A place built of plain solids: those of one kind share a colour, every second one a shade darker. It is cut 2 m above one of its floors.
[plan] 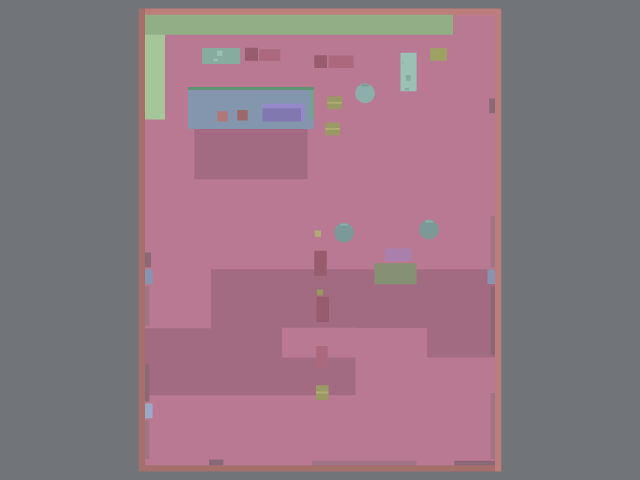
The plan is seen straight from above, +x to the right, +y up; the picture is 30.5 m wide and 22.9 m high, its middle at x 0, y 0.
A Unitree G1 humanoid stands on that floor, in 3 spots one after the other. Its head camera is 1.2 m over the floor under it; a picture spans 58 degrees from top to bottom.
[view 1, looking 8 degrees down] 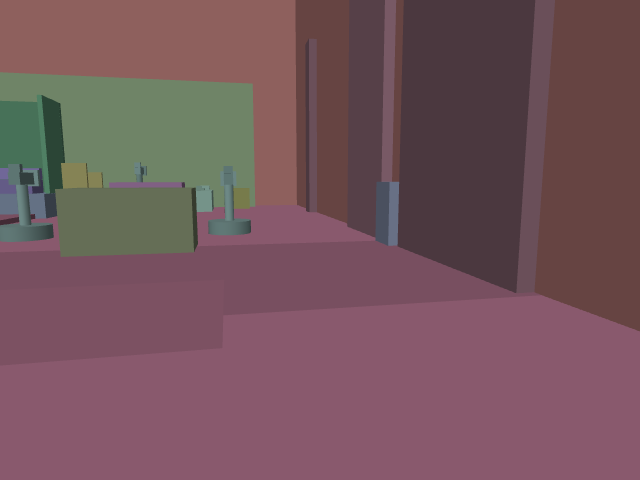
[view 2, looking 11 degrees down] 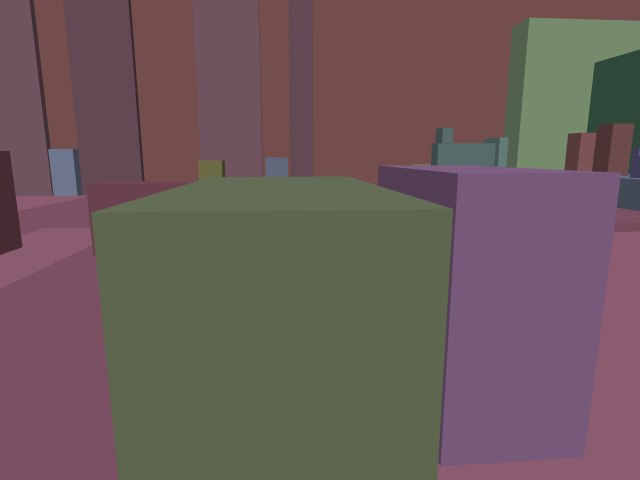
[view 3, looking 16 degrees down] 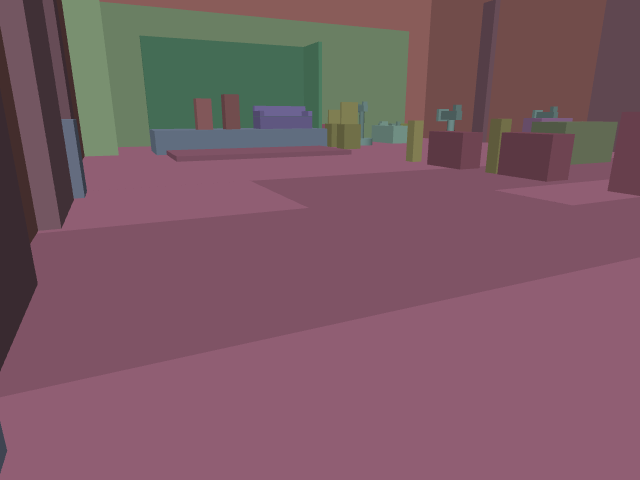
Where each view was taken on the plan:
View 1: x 5.17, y -9.43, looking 78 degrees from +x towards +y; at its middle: floor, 8.62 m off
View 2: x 5.80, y -1.60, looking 175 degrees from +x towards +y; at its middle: stack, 1.22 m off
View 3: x -7.50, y -9.50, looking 65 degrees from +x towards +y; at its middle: floor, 4.36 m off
